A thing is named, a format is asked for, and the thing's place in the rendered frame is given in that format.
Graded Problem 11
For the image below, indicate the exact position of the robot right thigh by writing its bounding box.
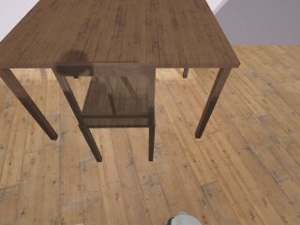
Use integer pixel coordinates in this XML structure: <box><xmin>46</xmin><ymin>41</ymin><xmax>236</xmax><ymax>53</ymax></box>
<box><xmin>171</xmin><ymin>214</ymin><xmax>202</xmax><ymax>225</ymax></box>

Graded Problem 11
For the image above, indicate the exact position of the chair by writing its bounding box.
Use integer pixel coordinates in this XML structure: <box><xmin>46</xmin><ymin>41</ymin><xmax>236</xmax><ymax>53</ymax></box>
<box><xmin>50</xmin><ymin>62</ymin><xmax>157</xmax><ymax>162</ymax></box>

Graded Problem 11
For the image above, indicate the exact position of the table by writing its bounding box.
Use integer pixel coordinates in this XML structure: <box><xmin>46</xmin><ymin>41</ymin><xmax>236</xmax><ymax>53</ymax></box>
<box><xmin>0</xmin><ymin>0</ymin><xmax>241</xmax><ymax>141</ymax></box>

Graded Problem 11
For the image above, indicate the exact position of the right robot shin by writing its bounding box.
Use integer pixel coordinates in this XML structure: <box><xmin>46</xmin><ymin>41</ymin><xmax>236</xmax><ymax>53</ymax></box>
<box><xmin>176</xmin><ymin>212</ymin><xmax>187</xmax><ymax>217</ymax></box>

